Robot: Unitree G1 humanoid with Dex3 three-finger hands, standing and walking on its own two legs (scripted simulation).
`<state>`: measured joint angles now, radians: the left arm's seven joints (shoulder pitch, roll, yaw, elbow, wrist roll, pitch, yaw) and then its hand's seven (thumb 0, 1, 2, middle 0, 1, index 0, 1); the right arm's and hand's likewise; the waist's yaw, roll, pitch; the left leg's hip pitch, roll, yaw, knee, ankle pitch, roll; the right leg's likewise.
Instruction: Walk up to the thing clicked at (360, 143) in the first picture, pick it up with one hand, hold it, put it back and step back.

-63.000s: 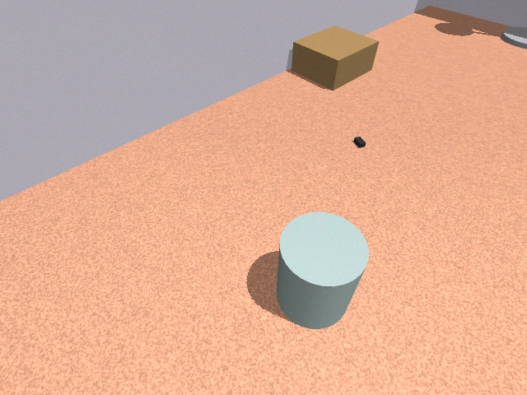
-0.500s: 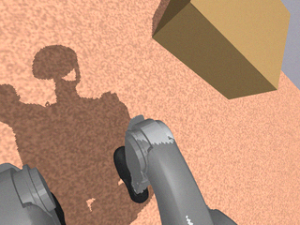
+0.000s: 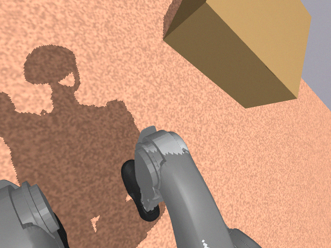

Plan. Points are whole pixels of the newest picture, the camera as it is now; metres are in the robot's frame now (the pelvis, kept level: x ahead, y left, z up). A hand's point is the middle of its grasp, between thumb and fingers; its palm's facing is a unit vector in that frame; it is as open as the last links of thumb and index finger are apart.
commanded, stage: open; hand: left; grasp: from above
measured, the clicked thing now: out of the picture +0.46 +0.33 -0.30
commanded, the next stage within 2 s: withdraw in 0.48 s
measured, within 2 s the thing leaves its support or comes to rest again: neither
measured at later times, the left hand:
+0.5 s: hand out of the picture +0.45 +0.32 -0.27, palm faces -0.40 -0.24 -0.88, open 12.3 cm
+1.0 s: hand out of the picture +0.46 +0.35 -0.16, palm faces -0.35 -0.11 -0.93, open 12.5 cm
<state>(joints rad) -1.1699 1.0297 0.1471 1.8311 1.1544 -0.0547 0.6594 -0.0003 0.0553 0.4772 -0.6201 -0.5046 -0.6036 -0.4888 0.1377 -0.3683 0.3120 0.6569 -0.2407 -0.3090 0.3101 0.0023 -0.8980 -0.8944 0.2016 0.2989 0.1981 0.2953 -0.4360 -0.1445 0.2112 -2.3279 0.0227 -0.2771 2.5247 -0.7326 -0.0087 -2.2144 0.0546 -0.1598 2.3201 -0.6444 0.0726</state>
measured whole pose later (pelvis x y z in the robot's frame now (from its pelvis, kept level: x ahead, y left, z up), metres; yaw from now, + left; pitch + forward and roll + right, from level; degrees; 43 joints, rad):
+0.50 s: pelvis +0.00 +0.00 +0.01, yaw +0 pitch +29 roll -15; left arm -1.17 1.04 0.14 1.82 1.14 -0.07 0.65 0.00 -0.20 0.73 -0.38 -0.70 -0.37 -0.71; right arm 0.14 -0.37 0.33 0.64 -0.24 -0.30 0.30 0.00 -0.89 -0.89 0.20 0.30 0.20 0.30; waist -0.44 -0.15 0.23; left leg -2.32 0.03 -0.28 2.50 -0.73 -0.01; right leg -2.20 0.05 -0.16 2.30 -0.64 0.07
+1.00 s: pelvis +0.01 +0.00 +0.02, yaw +2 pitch +33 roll -14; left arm -0.93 0.86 0.09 1.35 1.15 -0.06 0.40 0.00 -0.23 0.76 -0.36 -0.68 -0.35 -0.70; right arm 0.19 -0.34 0.17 0.68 -0.16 -0.16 0.30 0.00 -0.91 -0.90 0.20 0.30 0.20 0.30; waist -0.32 0.01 0.00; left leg -2.32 0.01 -0.23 2.45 -0.73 -0.01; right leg -2.22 0.03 -0.13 2.28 -0.67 0.05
